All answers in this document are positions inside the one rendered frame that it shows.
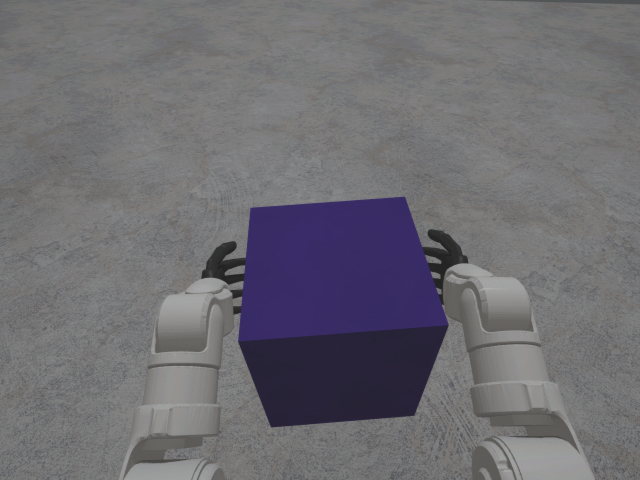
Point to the robot right upper arm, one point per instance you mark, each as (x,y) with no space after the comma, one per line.
(528,458)

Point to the right robot hand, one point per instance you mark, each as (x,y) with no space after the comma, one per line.
(448,259)

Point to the robot left upper arm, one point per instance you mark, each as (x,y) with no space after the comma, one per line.
(176,469)

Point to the robot right forearm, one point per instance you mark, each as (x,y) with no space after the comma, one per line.
(511,382)

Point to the carton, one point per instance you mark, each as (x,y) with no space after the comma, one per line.
(340,317)

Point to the left robot hand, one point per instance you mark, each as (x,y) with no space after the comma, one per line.
(216,268)

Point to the robot left forearm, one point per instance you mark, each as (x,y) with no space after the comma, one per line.
(179,404)

